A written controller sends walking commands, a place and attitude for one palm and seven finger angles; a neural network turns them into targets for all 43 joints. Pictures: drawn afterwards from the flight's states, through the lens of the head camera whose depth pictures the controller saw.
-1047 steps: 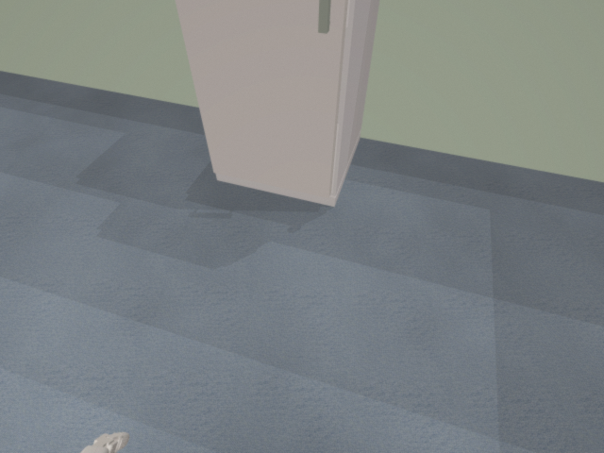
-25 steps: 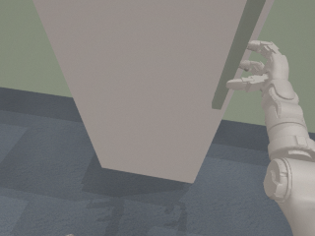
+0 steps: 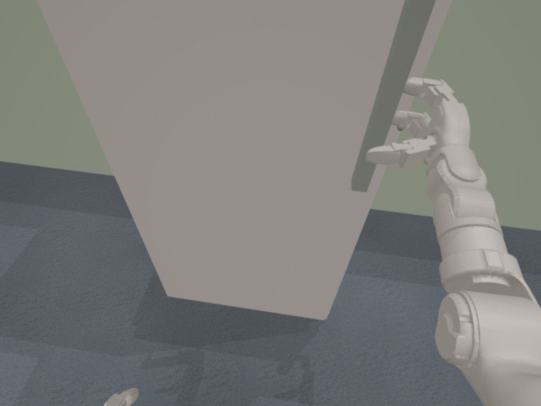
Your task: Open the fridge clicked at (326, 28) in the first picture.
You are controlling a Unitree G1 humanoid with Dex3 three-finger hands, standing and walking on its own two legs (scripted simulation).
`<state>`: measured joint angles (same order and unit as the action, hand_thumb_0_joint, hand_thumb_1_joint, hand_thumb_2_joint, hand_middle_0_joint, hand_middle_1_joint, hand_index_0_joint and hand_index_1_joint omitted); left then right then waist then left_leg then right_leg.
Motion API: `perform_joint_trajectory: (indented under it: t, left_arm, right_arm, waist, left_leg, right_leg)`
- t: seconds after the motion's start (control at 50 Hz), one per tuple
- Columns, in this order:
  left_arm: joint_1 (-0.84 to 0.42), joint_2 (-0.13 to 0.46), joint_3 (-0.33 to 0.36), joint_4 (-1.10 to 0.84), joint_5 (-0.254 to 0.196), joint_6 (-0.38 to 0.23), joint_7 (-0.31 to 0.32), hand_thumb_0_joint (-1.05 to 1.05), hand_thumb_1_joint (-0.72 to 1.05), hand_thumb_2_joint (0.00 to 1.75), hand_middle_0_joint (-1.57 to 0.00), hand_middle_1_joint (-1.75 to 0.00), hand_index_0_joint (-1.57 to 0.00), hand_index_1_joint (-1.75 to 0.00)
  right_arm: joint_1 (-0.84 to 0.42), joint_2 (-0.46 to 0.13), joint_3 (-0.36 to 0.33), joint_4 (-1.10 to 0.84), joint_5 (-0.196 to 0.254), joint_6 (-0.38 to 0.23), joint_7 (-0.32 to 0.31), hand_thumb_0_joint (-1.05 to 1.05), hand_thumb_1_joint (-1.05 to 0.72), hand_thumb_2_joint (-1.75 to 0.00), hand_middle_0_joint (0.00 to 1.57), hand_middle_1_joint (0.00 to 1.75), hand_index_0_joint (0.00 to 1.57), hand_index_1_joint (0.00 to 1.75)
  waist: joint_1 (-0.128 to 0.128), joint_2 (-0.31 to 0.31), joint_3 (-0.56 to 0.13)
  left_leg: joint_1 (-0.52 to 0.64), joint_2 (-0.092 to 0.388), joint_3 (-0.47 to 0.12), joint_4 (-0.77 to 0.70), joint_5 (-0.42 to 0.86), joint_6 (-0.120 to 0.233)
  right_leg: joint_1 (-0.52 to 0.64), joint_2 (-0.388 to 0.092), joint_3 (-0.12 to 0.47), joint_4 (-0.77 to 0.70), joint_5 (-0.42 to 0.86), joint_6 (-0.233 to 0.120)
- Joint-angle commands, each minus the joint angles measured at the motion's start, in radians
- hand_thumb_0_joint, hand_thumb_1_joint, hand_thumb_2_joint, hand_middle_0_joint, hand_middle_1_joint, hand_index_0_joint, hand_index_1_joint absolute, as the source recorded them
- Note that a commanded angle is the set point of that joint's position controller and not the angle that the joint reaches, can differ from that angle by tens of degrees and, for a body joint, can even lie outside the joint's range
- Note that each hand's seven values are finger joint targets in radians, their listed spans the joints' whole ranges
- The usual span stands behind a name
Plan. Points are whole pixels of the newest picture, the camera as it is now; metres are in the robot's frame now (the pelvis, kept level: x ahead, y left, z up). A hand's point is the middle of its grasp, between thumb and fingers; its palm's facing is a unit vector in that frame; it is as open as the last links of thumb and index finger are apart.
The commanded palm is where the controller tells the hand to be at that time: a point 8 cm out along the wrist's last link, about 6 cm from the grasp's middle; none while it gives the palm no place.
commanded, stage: slide the fingers in behind the handle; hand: right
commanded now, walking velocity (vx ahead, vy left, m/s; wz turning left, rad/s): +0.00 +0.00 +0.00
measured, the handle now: (386, 90) +0.52 -0.10 +0.23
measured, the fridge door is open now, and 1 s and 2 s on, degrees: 0 0 0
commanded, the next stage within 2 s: grip the handle and tug to test in 1.36 s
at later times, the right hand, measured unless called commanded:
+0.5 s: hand (383, 125) +0.47 -0.10 +0.21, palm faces +0.03 +1.00 +0.03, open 14.0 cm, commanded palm +0.44 -0.15 +0.21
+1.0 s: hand (369, 123) +0.47 -0.08 +0.21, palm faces +0.03 +1.00 +0.01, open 14.0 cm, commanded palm +0.44 -0.14 +0.21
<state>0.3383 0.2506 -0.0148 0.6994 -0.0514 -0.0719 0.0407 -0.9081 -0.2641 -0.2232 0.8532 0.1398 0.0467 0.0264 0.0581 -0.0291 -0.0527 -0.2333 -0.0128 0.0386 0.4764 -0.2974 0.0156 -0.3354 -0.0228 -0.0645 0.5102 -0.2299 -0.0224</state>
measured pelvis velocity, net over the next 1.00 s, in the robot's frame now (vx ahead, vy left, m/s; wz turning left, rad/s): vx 0.00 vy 0.01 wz -0.01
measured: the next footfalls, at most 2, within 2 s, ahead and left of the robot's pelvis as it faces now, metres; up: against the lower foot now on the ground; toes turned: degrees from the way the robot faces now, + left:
none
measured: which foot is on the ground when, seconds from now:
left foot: down 0.00-1.00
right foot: down 0.00-1.00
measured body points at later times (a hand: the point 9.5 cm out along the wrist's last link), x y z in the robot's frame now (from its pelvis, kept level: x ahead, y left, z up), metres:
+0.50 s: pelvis +0.00 +0.01 +0.00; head +0.01 +0.02 +0.45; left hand +0.08 +0.26 -0.12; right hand +0.46 -0.15 +0.21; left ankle -0.03 +0.11 -0.74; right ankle +0.02 -0.11 -0.74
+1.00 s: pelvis +0.00 +0.01 +0.00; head +0.01 +0.02 +0.45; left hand +0.08 +0.27 -0.12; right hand +0.46 -0.13 +0.21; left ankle -0.03 +0.11 -0.74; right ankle +0.02 -0.11 -0.74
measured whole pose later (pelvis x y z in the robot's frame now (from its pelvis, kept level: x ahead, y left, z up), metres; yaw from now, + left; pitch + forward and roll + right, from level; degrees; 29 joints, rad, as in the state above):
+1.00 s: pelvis +0.00 +0.01 +0.00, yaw -1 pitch +3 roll +0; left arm 0.32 0.25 -0.01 0.72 -0.04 -0.07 0.04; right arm -0.95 -0.19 -0.17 0.87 0.13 0.07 -0.05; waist 0.06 -0.03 -0.04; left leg -0.23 -0.02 0.05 0.47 -0.30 0.03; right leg -0.33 -0.03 -0.05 0.49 -0.22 -0.01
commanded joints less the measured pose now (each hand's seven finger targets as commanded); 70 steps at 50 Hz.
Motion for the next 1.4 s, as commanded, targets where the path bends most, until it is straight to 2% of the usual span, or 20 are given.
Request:
perform_joint_trajectory:
  t: [0.0,0.1,0.18,0.22,0.26,0.34,0.4,0.46,0.48,0.56,0.6,0.66,0.72,0.74,0.8,0.84,0.92,1.04,1.18,1.38]
  left_arm:
    - [-0.022,0.135,0.045,-0.118,-0.01,-0.033,0.015,0.0,0.9,0.9,-0.2,-0.3,-0.2,-0.3]
    - [-0.031,0.131,0.043,-0.107,-0.006,-0.033,0.021,0.0,0.9,0.9,-0.2,-0.3,-0.2,-0.3]
    - [-0.03,0.132,0.04,-0.105,-0.001,-0.028,0.022,0.0,0.9,0.9,-0.2,-0.3,-0.2,-0.3]
    - [-0.029,0.126,0.039,-0.102,-0.001,-0.032,0.019,0.0,0.9,0.9,-0.2,-0.3,-0.2,-0.3]
    - [-0.028,0.134,0.038,-0.103,0.001,-0.028,0.022,0.0,0.9,0.9,-0.2,-0.3,-0.2,-0.3]
    - [-0.019,0.135,0.041,-0.105,0.002,-0.029,0.021,0.0,0.9,0.9,-0.2,-0.3,-0.2,-0.3]
    - [-0.019,0.127,0.041,-0.1,-0.001,-0.034,0.018,0.0,0.9,0.9,-0.2,-0.3,-0.2,-0.3]
    - [-0.017,0.136,0.042,-0.101,0.0,-0.032,0.02,0.0,0.9,0.9,-0.2,-0.3,-0.2,-0.3]
    - [-0.022,0.129,0.041,-0.102,-0.001,-0.034,0.019,0.0,0.9,0.9,-0.2,-0.3,-0.2,-0.3]
    - [-0.007,0.132,0.047,-0.096,0.002,-0.038,0.016,0.0,0.9,0.9,-0.2,-0.3,-0.2,-0.3]
    - [-0.012,0.125,0.046,-0.097,0.0,-0.043,0.013,0.0,0.9,0.9,-0.2,-0.3,-0.2,-0.3]
    - [-0.006,0.134,0.048,-0.097,0.003,-0.036,0.015,0.0,0.9,0.9,-0.2,-0.3,-0.2,-0.3]
    - [-0.013,0.123,0.048,-0.099,0.001,-0.038,0.012,0.0,0.9,0.9,-0.2,-0.3,-0.2,-0.3]
    - [-0.002,0.128,0.052,-0.096,0.003,-0.037,0.012,0.0,0.9,0.9,-0.2,-0.3,-0.2,-0.3]
    - [-0.014,0.125,0.047,-0.095,0.0,-0.035,0.013,0.0,0.9,0.9,-0.2,-0.3,-0.2,-0.3]
    - [-0.006,0.132,0.049,-0.092,0.004,-0.032,0.016,0.0,0.9,0.9,-0.2,-0.3,-0.2,-0.3]
    - [-0.014,0.118,0.047,-0.089,0.003,-0.036,0.01,0.0,0.9,0.9,-0.2,-0.3,-0.2,-0.3]
    - [-0.015,0.126,0.046,-0.095,0.009,-0.025,0.01,0.0,0.9,0.9,-0.2,-0.3,-0.2,-0.3]
    - [-0.036,0.118,0.042,-0.1,0.004,-0.018,0.013,0.0,0.9,0.9,-0.2,-0.3,-0.2,-0.3]
    - [-0.034,0.118,0.044,-0.099,0.005,-0.019,0.015,0.0,0.9,0.9,-0.2,-0.3,-0.2,-0.3]
  right_arm:
    - [-0.56,-0.15,0.015,-0.275,-0.004,-0.032,-0.009,0.0,0.5,-0.3,0.3,1.2,0.3,1.2]
    - [-0.577,-0.12,0.024,-0.262,0.009,-0.02,-0.029,0.0,0.5,-0.3,0.3,1.2,0.3,1.2]
    - [-0.575,-0.151,-0.003,-0.232,0.001,-0.026,-0.043,0.0,0.5,-0.3,0.3,1.2,0.3,1.2]
    - [-0.593,-0.111,0.031,-0.225,-0.003,-0.031,-0.043,0.0,0.5,-0.3,0.3,1.2,0.3,1.2]
    - [-0.577,-0.165,-0.016,-0.2,0.0,-0.037,-0.048,0.0,0.5,-0.3,0.3,1.2,0.3,1.2]
    - [-0.582,-0.164,-0.012,-0.183,-0.007,-0.053,-0.047,0.0,0.5,-0.3,0.3,1.2,0.3,1.2]
    - [-0.62,-0.117,0.026,-0.197,-0.003,-0.059,-0.044,0.0,0.5,-0.3,0.3,1.2,0.3,1.2]
    - [-0.586,-0.171,-0.02,-0.18,-0.001,-0.065,-0.044,0.0,0.5,-0.3,0.3,1.2,0.3,1.2]
    - [-0.616,-0.138,0.013,-0.199,-0.003,-0.067,-0.043,0.0,0.5,-0.3,0.3,1.2,0.3,1.2]
    - [-0.603,-0.152,-0.009,-0.206,-0.004,-0.074,-0.053,0.0,0.5,-0.3,0.3,1.2,0.3,1.2]
    - [-0.598,-0.097,0.03,-0.213,0.0,-0.071,-0.049,0.0,0.5,-0.3,0.3,1.2,0.3,1.2]
    - [-0.558,-0.172,-0.034,-0.193,-0.007,-0.062,-0.055,0.0,0.5,-0.3,0.3,1.2,0.3,1.2]
    - [-0.591,-0.11,0.024,-0.237,-0.014,-0.063,-0.057,0.0,0.5,-0.3,0.3,1.2,0.3,1.2]
    - [-0.556,-0.127,0.002,-0.212,-0.011,-0.06,-0.061,0.0,0.5,-0.3,0.3,1.2,0.3,1.2]
    - [-0.596,-0.099,0.028,-0.222,-0.001,-0.049,-0.06,0.0,0.5,-0.3,0.3,1.2,0.3,1.2]
    - [-0.58,-0.144,-0.011,-0.208,-0.005,-0.049,-0.069,0.0,0.5,-0.3,0.3,1.2,0.3,1.2]
    - [-0.631,-0.07,0.055,-0.233,-0.014,-0.056,-0.075,0.0,0.5,-0.3,0.3,1.2,0.3,1.2]
    - [-0.564,-0.096,0.016,-0.202,-0.012,-0.043,-0.086,0.0,0.5,-0.3,0.3,1.2,0.3,1.2]
    - [-0.583,-0.08,0.037,-0.215,-0.012,-0.036,-0.077,0.0,0.5,-0.3,0.3,1.2,0.3,1.2]
    - [-0.599,-0.06,0.05,-0.237,-0.007,-0.041,-0.082,0.0,0.5,-0.3,0.3,1.2,0.3,1.2]
  waist:
    - [0.003,0.01,-0.299]
    - [0.007,0.034,-0.291]
    - [0.0,0.056,-0.294]
    - [0.007,0.044,-0.288]
    - [0.0,0.073,-0.291]
    - [0.003,0.087,-0.301]
    - [0.014,0.041,-0.304]
    - [0.0,0.083,-0.309]
    - [0.009,0.043,-0.309]
    - [0.003,0.073,-0.337]
    - [0.009,0.055,-0.321]
    - [-0.009,0.083,-0.323]
    - [0.004,0.034,-0.316]
    - [-0.001,0.092,-0.313]
    - [0.012,0.073,-0.29]
    - [0.001,0.102,-0.303]
    - [0.015,0.022,-0.319]
    - [-0.003,0.11,-0.318]
    - [0.005,0.073,-0.278]
    - [0.003,0.07,-0.329]
  left_leg:
    - [-0.042,-0.016,-0.004,-0.056,0.349,0.006]
    - [-0.057,-0.017,-0.002,-0.063,0.318,0.006]
    - [-0.029,-0.012,-0.006,-0.062,0.318,0.005]
    - [-0.045,-0.012,-0.005,-0.064,0.31,0.005]
    - [-0.016,-0.009,-0.011,-0.066,0.317,0.003]
    - [-0.005,-0.008,-0.012,-0.065,0.328,0.001]
    - [-0.034,-0.01,-0.014,-0.064,0.333,0.001]
    - [0.01,-0.008,-0.018,-0.063,0.35,0.0]
    - [-0.005,-0.007,-0.02,-0.065,0.347,-0.001]
    - [0.013,-0.011,-0.018,-0.061,0.372,-0.002]
    - [-0.003,-0.013,-0.016,-0.063,0.378,-0.002]
    - [0.038,-0.008,-0.023,-0.062,0.41,-0.005]
    - [0.009,-0.01,-0.02,-0.066,0.4,-0.003]
    - [0.026,-0.012,-0.015,-0.069,0.396,-0.004]
    - [0.003,-0.011,-0.019,-0.073,0.389,-0.008]
    - [0.029,-0.009,-0.019,-0.073,0.384,-0.006]
    - [-0.015,-0.011,-0.016,-0.061,0.384,0.0]
    - [0.043,-0.009,-0.012,-0.058,0.43,-0.004]
    - [0.009,-0.008,-0.019,-0.069,0.409,-0.005]
    - [0.015,-0.011,-0.011,-0.057,0.409,0.0]
  right_leg:
    - [0.287,0.006,0.064,-0.024,0.281,-0.021]
    - [0.297,0.004,0.074,-0.028,0.265,-0.019]
    - [0.264,0.01,0.07,-0.035,0.246,-0.021]
    - [0.273,0.012,0.071,-0.032,0.238,-0.02]
    - [0.244,0.014,0.067,-0.036,0.229,-0.024]
    - [0.237,0.016,0.065,-0.03,0.231,-0.027]
    - [0.261,0.016,0.061,-0.025,0.235,-0.024]
    - [0.224,0.02,0.059,-0.032,0.23,-0.028]
    - [0.236,0.021,0.054,-0.032,0.224,-0.027]
    - [0.241,0.02,0.055,-0.03,0.247,-0.029]
    - [0.254,0.021,0.051,-0.027,0.254,-0.028]
    - [0.216,0.026,0.042,-0.033,0.258,-0.032]
    - [0.249,0.024,0.041,-0.03,0.26,-0.029]
    - [0.234,0.022,0.044,-0.029,0.26,-0.031]
    - [0.234,0.023,0.041,-0.034,0.24,-0.03]
    - [0.224,0.023,0.045,-0.036,0.244,-0.032]
    - [0.27,0.022,0.052,-0.026,0.263,-0.024]
    - [0.234,0.025,0.047,-0.033,0.289,-0.029]
    - [0.238,0.025,0.043,-0.032,0.261,-0.03]
    - [0.267,0.024,0.054,-0.031,0.288,-0.026]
